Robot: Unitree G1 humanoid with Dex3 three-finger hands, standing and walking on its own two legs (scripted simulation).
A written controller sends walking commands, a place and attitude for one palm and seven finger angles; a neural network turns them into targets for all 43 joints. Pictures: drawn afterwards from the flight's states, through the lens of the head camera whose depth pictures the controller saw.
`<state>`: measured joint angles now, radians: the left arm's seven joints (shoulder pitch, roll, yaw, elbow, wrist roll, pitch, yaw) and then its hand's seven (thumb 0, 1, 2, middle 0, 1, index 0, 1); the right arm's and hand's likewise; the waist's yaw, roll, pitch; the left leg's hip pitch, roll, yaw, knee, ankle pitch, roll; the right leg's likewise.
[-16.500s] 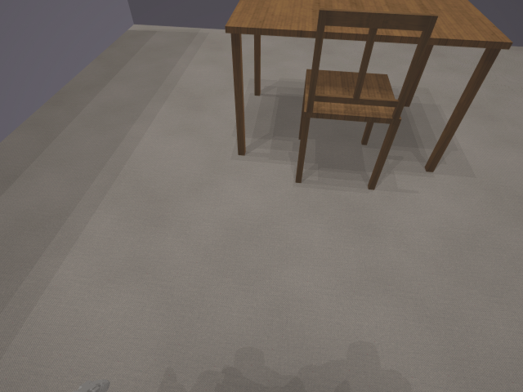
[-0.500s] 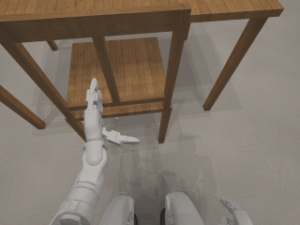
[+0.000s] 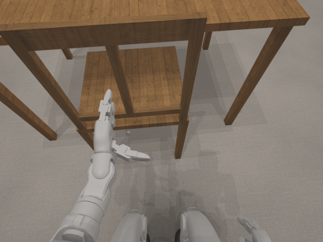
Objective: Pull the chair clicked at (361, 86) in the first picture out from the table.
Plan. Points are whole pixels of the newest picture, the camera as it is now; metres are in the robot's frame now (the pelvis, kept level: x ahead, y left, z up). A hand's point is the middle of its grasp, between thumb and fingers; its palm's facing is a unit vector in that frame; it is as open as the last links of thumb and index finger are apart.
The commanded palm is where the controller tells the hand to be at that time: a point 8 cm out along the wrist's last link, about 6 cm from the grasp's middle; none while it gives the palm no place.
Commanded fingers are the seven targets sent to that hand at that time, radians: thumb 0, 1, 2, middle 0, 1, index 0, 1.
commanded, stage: aim the fingers beside a spindle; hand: left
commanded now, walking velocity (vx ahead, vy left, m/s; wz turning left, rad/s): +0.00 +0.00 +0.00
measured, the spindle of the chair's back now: (122, 84) +0.53 +0.11 +0.02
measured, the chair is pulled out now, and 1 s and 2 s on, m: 0.00 0.00 0.00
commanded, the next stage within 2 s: push the fingers through the gap in 0.94 s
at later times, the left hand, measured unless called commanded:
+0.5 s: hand (126, 133) +0.37 +0.09 +0.03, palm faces +0.06 -1.00 +0.00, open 16.9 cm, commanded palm +0.36 +0.14 +0.02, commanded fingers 0.00 -0.50 0.30 -0.06 -0.08 -0.06 -0.08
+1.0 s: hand (133, 133) +0.38 +0.07 +0.00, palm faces -0.02 -1.00 -0.02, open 17.0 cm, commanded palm +0.35 +0.13 +0.01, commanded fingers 0.00 -0.50 0.30 -0.06 -0.08 -0.06 -0.08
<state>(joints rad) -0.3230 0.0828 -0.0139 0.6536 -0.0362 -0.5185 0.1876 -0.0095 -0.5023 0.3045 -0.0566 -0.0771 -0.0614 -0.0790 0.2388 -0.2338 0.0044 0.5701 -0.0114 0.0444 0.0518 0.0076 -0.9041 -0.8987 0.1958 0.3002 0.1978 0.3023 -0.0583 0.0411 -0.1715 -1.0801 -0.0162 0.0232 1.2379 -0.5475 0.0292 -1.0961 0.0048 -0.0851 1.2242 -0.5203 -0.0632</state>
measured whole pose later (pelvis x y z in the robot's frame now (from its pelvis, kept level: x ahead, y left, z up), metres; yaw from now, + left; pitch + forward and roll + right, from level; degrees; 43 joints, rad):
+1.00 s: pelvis +0.00 +0.01 +0.00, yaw +0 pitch +23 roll -1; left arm -0.36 0.05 -0.05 0.70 -0.04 -0.49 0.18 -0.01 -0.50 0.30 -0.05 -0.08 -0.06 -0.08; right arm 0.24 -0.23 0.01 0.58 -0.01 0.05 0.05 0.01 -0.90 -0.90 0.20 0.30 0.20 0.30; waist -0.07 0.04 -0.17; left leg -1.10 -0.02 0.02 1.25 -0.55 0.05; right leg -1.10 0.00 -0.09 1.22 -0.52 -0.05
